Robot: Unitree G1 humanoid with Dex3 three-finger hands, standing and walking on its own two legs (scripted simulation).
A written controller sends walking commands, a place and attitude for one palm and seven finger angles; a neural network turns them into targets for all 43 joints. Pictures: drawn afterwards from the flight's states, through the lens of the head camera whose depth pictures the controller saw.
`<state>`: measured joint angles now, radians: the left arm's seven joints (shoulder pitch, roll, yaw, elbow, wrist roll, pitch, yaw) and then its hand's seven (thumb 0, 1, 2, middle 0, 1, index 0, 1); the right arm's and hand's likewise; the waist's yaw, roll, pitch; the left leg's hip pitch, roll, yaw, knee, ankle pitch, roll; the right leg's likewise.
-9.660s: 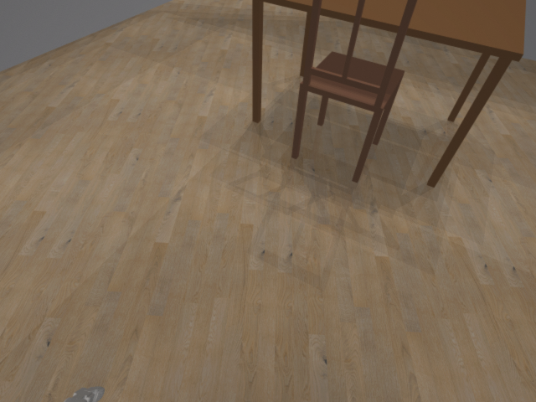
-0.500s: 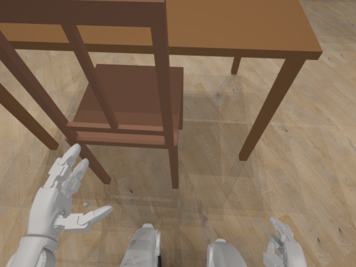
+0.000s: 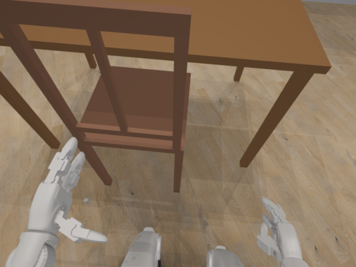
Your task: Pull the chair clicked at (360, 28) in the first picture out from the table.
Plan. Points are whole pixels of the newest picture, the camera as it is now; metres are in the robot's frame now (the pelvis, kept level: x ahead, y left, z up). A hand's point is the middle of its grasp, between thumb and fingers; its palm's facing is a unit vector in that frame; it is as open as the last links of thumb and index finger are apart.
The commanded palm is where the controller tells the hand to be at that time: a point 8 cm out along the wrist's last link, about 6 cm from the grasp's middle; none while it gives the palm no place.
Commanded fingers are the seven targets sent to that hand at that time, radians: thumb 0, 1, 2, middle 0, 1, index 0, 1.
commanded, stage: raise the hand toward the chair's back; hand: left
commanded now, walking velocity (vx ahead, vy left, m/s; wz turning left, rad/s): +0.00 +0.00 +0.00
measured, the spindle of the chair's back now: (112, 91) +0.51 +0.22 +0.05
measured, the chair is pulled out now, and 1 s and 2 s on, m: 0.00 0.00 0.00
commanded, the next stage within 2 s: aim the fingers beside a spindle in 0.74 s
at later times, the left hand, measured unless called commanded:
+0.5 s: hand (88, 187) +0.25 +0.20 +0.06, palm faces +0.01 -1.00 -0.04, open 16.9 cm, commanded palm +0.23 +0.25 +0.07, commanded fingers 0.00 -0.50 0.30 -0.06 -0.08 -0.06 -0.08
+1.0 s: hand (89, 189) +0.25 +0.20 +0.05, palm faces +0.01 -1.00 -0.04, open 17.0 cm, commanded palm +0.24 +0.25 +0.06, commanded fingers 0.00 -0.50 0.30 -0.06 -0.08 -0.06 -0.08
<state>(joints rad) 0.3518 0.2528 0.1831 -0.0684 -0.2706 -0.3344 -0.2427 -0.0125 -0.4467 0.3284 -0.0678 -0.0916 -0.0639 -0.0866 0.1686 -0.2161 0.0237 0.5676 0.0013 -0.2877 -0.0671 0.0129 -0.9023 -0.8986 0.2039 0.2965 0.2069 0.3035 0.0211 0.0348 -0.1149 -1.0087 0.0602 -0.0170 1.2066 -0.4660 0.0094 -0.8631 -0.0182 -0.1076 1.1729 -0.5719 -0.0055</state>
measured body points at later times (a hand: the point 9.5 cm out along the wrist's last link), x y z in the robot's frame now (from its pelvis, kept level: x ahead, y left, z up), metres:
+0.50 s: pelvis +0.01 -0.01 +0.01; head +0.08 +0.00 +0.45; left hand +0.25 +0.25 +0.06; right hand +0.18 -0.25 -0.07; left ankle +0.06 +0.11 -0.64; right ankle +0.00 -0.12 -0.64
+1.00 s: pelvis +0.00 -0.01 +0.00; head +0.07 +0.00 +0.44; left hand +0.25 +0.25 +0.06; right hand +0.18 -0.24 -0.08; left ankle +0.06 +0.11 -0.64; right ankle +0.00 -0.12 -0.64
